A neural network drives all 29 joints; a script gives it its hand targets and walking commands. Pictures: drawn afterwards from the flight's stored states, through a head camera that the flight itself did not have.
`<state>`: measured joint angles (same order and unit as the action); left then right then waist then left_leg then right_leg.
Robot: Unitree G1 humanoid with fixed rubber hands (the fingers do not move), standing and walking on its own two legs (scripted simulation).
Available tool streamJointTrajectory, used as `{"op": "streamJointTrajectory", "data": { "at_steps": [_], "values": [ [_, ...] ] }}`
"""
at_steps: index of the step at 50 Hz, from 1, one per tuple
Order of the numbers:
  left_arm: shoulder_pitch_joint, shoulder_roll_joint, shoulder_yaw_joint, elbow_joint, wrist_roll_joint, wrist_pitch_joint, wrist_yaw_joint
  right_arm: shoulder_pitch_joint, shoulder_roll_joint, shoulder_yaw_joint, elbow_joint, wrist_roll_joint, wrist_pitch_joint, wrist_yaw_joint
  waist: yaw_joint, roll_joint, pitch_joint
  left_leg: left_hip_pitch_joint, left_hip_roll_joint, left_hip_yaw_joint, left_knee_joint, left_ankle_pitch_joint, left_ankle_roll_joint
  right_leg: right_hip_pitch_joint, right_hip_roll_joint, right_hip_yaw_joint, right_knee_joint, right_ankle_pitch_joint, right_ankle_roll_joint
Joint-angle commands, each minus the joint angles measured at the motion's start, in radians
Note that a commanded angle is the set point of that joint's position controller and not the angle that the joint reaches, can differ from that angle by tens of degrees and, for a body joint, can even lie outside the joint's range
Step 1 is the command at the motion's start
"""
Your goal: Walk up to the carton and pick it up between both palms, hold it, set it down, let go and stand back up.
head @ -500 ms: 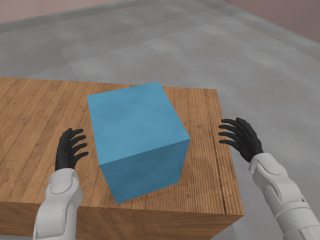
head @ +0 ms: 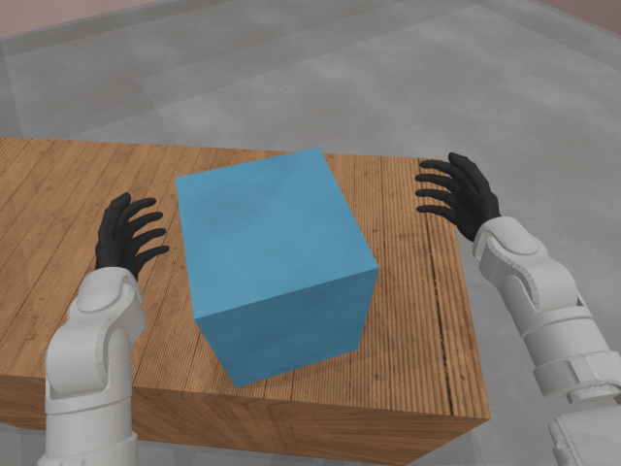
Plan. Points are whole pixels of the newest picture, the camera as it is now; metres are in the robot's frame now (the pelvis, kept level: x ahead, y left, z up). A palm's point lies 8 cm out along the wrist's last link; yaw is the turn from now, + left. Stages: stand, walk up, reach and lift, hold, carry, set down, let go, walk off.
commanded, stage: reach and lift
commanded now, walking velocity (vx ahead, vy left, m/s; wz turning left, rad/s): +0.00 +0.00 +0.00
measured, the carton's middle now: (275, 272) +0.37 +0.11 +0.00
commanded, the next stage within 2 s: none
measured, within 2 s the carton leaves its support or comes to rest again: neither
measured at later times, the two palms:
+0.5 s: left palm (116, 223) +0.32 +0.27 +0.15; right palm (452, 158) +0.47 -0.11 +0.16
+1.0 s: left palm (133, 254) +0.32 +0.27 +0.09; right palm (423, 184) +0.47 -0.09 +0.11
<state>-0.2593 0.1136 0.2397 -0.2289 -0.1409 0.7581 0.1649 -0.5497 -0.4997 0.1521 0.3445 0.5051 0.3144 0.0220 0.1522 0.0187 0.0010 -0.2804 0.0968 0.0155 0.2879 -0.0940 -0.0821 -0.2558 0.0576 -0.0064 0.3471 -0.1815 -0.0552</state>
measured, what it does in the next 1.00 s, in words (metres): stands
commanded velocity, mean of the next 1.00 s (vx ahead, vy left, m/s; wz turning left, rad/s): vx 0.00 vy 0.00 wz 0.00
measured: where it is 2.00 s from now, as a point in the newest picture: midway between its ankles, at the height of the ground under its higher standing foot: outside the picture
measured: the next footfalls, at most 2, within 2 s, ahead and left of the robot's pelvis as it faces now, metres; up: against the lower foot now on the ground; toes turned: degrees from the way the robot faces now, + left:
none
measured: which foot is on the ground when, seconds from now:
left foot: down 0.00-1.00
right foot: down 0.00-1.00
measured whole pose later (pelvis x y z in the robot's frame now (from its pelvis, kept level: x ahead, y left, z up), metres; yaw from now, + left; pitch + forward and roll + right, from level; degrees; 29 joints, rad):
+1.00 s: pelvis -0.01 +0.01 +0.00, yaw +1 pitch +11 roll -1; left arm -0.49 0.05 0.24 0.16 -0.06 0.54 0.18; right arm -0.85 -0.41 0.14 0.76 0.38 0.18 0.06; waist 0.22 0.02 -0.03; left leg -0.43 0.10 -0.01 0.33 -0.09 -0.08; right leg -0.37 0.06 -0.02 0.32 -0.15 -0.05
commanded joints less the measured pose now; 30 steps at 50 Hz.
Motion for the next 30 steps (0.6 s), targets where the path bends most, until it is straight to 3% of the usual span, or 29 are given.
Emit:
{"op": "streamJointTrajectory", "data": {
  "at_steps": [1,2,3,4,5,6,7,8,9,10,11,12,14,15,16,17,18,19,20,21,22,23,24,26,27,28,29,30],
  "values": [
    [-0.335,0.148,0.035,-0.214,-0.001,-0.041,0.009,-0.468,-0.218,-0.126,-0.208,-0.011,-0.048,-0.008,0.01,-0.114,-0.573,0.24,-0.104,0.039,0.069,0.371,0.037,0.171,0.021,0.045,-0.01,0.332,0.047],
    [-0.291,0.119,0.015,-0.197,-0.002,-0.025,0.006,-0.458,-0.204,-0.11,-0.19,0.002,-0.043,-0.008,0.015,-0.067,-0.549,0.227,-0.105,0.034,0.082,0.409,0.03,0.183,0.011,0.048,-0.012,0.393,0.05],
    [-0.374,0.141,0.026,-0.181,-0.007,-0.019,0.003,-0.521,-0.221,-0.136,-0.154,-0.013,-0.034,-0.013,-0.006,-0.061,-0.543,0.212,-0.111,0.039,0.072,0.34,0.024,0.156,0.006,0.055,-0.01,0.362,0.057],
    [-0.371,0.153,0.033,-0.163,-0.013,-0.018,0.001,-0.511,-0.201,-0.099,-0.156,0.011,-0.028,-0.01,0.018,-0.093,-0.54,0.183,-0.111,0.034,0.065,0.359,0.034,0.198,0.0,0.055,-0.004,0.403,0.064],
    [-0.362,0.124,0.026,-0.175,0.008,-0.017,0.004,-0.503,-0.182,-0.082,-0.14,0.018,-0.025,-0.015,0.028,-0.039,-0.558,0.183,-0.113,0.05,0.083,0.362,0.027,0.213,-0.006,0.061,-0.002,0.411,0.06],
    [-0.415,0.137,0.028,-0.191,0.004,-0.013,0.011,-0.548,-0.208,-0.119,-0.123,0.004,-0.023,-0.007,0.007,-0.045,-0.606,0.191,-0.111,0.042,0.074,0.371,0.022,0.216,0.011,0.048,0.006,0.378,0.051],
    [-0.44,0.147,0.028,-0.147,0.004,-0.014,0.011,-0.568,-0.179,-0.094,-0.105,0.006,-0.018,-0.009,0.025,-0.04,-0.567,0.179,-0.109,0.048,0.072,0.326,0.029,0.174,0.011,0.053,-0.009,0.29,0.046],
    [-0.407,0.159,0.039,-0.132,0.02,-0.015,0.015,-0.568,-0.185,-0.077,-0.117,0.015,-0.014,-0.006,0.055,-0.051,-0.56,0.17,-0.102,0.045,0.072,0.32,0.031,0.189,0.004,0.058,-0.012,0.302,0.045],
    [-0.44,0.158,0.029,-0.092,0.001,-0.008,0.019,-0.61,-0.21,-0.094,-0.077,0.005,-0.004,0.001,0.038,-0.073,-0.567,0.165,-0.104,0.036,0.058,0.284,0.037,0.176,0.011,0.046,-0.008,0.247,0.045],
    [-0.482,0.158,0.016,-0.097,-0.012,-0.011,0.015,-0.616,-0.201,-0.097,-0.06,-0.004,0.002,0.0,0.029,-0.069,-0.569,0.151,-0.108,0.045,0.068,0.281,0.035,0.179,0.009,0.051,-0.016,0.258,0.043],
    [-0.5,0.16,0.032,-0.087,-0.016,-0.021,0.022,-0.668,-0.201,-0.081,-0.084,0.007,-0.008,0.009,0.066,-0.093,-0.583,0.147,-0.099,0.046,0.071,0.305,0.037,0.153,0.023,0.047,-0.006,0.249,0.047],
    [-0.453,0.149,0.017,-0.159,-0.015,-0.021,0.022,-0.621,-0.195,-0.092,-0.14,0.013,-0.016,0.007,0.053,-0.074,-0.645,0.184,-0.102,0.04,0.08,0.377,0.031,0.199,0.023,0.047,0.004,0.325,0.044],
    [-0.545,0.16,0.015,-0.131,-0.036,-0.024,0.028,-0.703,-0.203,-0.119,-0.091,0.004,-0.018,0.014,0.044,-0.092,-0.658,0.162,-0.102,0.044,0.08,0.347,0.03,0.182,0.029,0.039,0.014,0.285,0.048],
    [-0.542,0.168,0.015,-0.122,-0.018,-0.022,0.033,-0.688,-0.205,-0.097,-0.05,0.028,-0.009,0.018,0.057,-0.042,-0.638,0.169,-0.1,0.039,0.082,0.355,0.023,0.165,0.025,0.043,0.003,0.273,0.037],
    [-0.579,0.164,0.013,-0.083,-0.023,-0.024,0.032,-0.719,-0.184,-0.086,-0.024,0.017,-0.003,0.019,0.052,-0.082,-0.641,0.128,-0.104,0.048,0.079,0.329,0.038,0.186,0.015,0.045,0.021,0.304,0.049],
    [-0.635,0.176,0.018,-0.007,-0.006,-0.018,0.033,-0.734,-0.183,-0.084,0.057,0.011,0.01,0.013,0.05,-0.045,-0.568,0.096,-0.108,0.055,0.074,0.27,0.031,0.163,0.005,0.052,0.005,0.247,0.05],
    [-0.577,0.159,-0.006,-0.028,-0.001,-0.01,0.027,-0.696,-0.192,-0.107,0.052,0.006,0.006,0.015,0.03,-0.013,-0.578,0.143,-0.108,0.04,0.07,0.289,0.026,0.159,0.008,0.034,-0.003,0.26,0.04],
    [-0.612,0.173,0.018,0.011,0.009,-0.003,0.03,-0.747,-0.188,-0.09,0.075,-0.003,0.013,0.016,0.051,-0.046,-0.56,0.123,-0.105,0.045,0.069,0.26,0.034,0.154,0.011,0.038,-0.01,0.221,0.042],
    [-0.628,0.175,0.018,-0.013,0.016,-0.007,0.032,-0.729,-0.172,-0.086,0.114,0.007,0.014,0.015,0.039,-0.024,-0.6,0.119,-0.105,0.046,0.072,0.281,0.028,0.186,0.004,0.041,0.003,0.274,0.053],
    [-0.69,0.176,0.002,-0.027,-0.019,-0.018,0.036,-0.814,-0.211,-0.124,0.061,-0.02,0.002,0.018,0.033,-0.064,-0.639,0.116,-0.102,0.038,0.071,0.266,0.032,0.162,0.012,0.033,0.009,0.258,0.05],
    [-0.709,0.196,0.022,0.008,-0.019,-0.027,0.043,-0.856,-0.211,-0.108,0.06,-0.016,-0.004,0.019,0.065,-0.088,-0.636,0.089,-0.099,0.041,0.064,0.251,0.039,0.158,0.011,0.03,0.021,0.262,0.062],
    [-0.635,0.16,-0.007,-0.008,-0.01,-0.031,0.041,-0.771,-0.201,-0.099,0.073,0.002,-0.01,0.016,0.036,-0.029,-0.705,0.121,-0.101,0.036,0.087,0.345,0.026,0.187,0.009,0.032,0.023,0.368,0.053],
    [-0.803,0.205,0.01,0.021,-0.036,-0.039,0.046,-0.949,-0.2,-0.116,0.048,-0.024,-0.012,0.018,0.058,-0.069,-0.744,0.062,-0.107,0.043,0.075,0.272,0.036,0.174,0.004,0.039,0.031,0.298,0.067],
    [-0.756,0.191,0.005,0.108,-0.039,-0.032,0.04,-0.911,-0.191,-0.095,0.101,-0.021,0.003,0.02,0.059,-0.091,-0.663,0.083,-0.104,0.042,0.068,0.268,0.048,0.16,0.005,0.029,0.026,0.312,0.069],
    [-0.69,0.184,0.024,0.06,-0.01,-0.039,0.04,-0.854,-0.2,-0.097,0.073,-0.019,-0.005,0.018,0.075,-0.073,-0.739,0.09,-0.102,0.036,0.084,0.34,0.039,0.203,0.01,0.036,0.037,0.389,0.069],
    [-0.74,0.188,0.023,0.045,-0.031,-0.04,0.041,-0.897,-0.187,-0.097,0.093,-0.004,-0.01,0.021,0.068,-0.059,-0.764,0.089,-0.11,0.042,0.077,0.34,0.035,0.23,0.005,0.032,0.044,0.396,0.074],
    [-0.751,0.187,0.037,0.114,-0.014,-0.043,0.034,-0.899,-0.152,-0.057,0.158,-0.014,0.0,0.017,0.074,-0.1,-0.744,0.07,-0.109,0.044,0.075,0.32,0.041,0.239,-0.004,0.041,0.05,0.442,0.083],
    [-0.69,0.195,0.059,0.051,0.013,-0.035,0.034,-0.862,-0.154,-0.016,0.102,0.012,-0.004,0.01,0.088,-0.067,-0.789,0.102,-0.111,0.047,0.095,0.415,0.032,0.329,0.0,0.038,0.056,0.604,0.082]
  ]
}}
